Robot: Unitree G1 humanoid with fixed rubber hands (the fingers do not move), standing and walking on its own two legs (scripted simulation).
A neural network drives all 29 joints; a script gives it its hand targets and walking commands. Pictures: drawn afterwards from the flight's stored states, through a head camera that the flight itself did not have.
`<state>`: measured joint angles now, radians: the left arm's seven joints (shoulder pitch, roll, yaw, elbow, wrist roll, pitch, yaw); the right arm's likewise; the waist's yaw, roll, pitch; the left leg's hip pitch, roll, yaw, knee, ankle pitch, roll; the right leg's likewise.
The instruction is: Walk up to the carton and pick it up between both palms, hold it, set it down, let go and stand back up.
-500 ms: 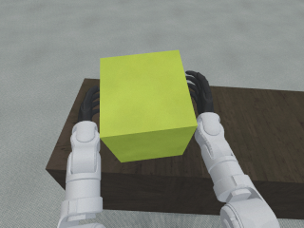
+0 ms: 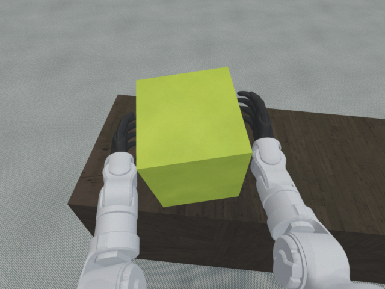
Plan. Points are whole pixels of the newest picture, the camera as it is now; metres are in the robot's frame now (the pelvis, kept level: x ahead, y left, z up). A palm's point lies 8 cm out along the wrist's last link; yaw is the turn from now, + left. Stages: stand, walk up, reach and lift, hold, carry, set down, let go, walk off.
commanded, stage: set down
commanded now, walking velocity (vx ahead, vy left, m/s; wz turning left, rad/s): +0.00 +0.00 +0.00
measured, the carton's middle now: (192, 143) +0.43 +0.03 +0.04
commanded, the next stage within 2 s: none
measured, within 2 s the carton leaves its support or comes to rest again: neither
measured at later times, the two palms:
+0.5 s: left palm (129, 157) +0.38 +0.17 +0.04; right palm (254, 130) +0.44 -0.10 +0.09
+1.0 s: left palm (131, 164) +0.38 +0.18 +0.01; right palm (247, 132) +0.46 -0.10 +0.06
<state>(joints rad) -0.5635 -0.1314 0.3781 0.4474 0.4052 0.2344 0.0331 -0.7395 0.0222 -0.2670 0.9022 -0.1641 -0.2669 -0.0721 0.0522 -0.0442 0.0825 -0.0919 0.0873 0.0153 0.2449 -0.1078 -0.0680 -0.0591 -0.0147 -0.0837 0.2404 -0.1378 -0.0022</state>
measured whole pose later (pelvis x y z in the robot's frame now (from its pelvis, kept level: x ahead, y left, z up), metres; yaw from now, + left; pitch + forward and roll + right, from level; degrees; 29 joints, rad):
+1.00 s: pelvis +0.03 -0.01 +0.00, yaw -2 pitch +10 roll -1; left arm -0.53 -0.15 0.46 0.73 0.34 -0.08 0.13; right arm -0.84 -0.01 -0.31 1.15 -0.26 -0.39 -0.03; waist 0.11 0.01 -0.02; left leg -0.30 0.11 0.04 0.28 -0.14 -0.08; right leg -0.28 0.00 -0.06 0.27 -0.17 -0.01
